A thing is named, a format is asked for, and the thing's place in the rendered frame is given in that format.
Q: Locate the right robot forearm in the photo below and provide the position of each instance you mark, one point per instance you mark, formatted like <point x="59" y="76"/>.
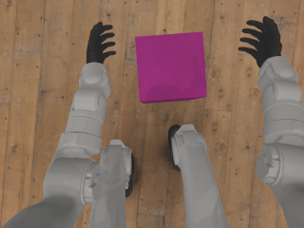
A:
<point x="282" y="102"/>

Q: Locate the robot left upper arm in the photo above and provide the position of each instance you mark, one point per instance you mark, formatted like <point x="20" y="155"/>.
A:
<point x="70" y="185"/>

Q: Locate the carton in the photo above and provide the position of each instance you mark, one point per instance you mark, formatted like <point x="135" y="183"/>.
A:
<point x="171" y="67"/>

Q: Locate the right robot thigh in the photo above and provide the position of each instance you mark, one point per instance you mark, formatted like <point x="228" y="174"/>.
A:
<point x="203" y="205"/>

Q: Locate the robot right foot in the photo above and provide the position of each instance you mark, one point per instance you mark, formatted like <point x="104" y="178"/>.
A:
<point x="171" y="134"/>

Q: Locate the left robot forearm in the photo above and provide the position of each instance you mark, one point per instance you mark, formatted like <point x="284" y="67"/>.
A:
<point x="82" y="137"/>

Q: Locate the robot left hand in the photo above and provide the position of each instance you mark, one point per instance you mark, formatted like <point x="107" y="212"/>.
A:
<point x="95" y="48"/>

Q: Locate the robot right hand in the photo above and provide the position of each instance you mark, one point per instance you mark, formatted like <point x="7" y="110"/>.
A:
<point x="268" y="44"/>

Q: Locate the robot right upper arm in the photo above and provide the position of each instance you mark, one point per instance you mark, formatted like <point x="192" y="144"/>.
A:
<point x="281" y="166"/>

